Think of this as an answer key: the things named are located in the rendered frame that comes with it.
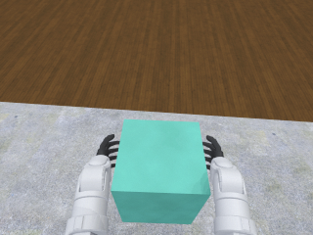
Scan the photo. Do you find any right robot forearm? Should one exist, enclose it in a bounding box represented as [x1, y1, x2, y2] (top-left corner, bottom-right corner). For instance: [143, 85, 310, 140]
[209, 157, 258, 235]

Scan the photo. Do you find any left robot forearm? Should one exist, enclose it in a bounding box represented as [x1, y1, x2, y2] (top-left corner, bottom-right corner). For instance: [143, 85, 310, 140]
[65, 155, 112, 235]

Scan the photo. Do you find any carton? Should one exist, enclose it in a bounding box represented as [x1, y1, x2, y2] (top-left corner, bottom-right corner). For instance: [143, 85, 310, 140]
[111, 118, 211, 224]

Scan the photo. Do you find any left robot hand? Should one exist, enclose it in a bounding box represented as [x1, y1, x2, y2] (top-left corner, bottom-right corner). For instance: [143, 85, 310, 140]
[96, 134, 120, 168]

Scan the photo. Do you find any right robot hand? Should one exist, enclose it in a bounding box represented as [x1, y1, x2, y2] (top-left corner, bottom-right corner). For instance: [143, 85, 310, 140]
[202, 135, 224, 170]

